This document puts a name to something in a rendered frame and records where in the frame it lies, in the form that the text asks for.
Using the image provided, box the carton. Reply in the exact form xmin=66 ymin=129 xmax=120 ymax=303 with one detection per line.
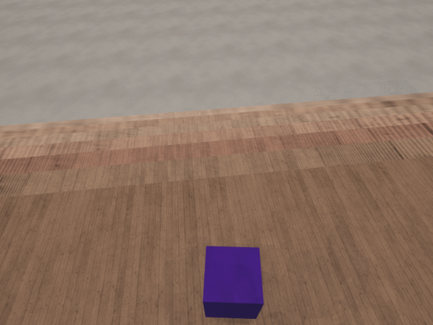
xmin=203 ymin=246 xmax=264 ymax=319

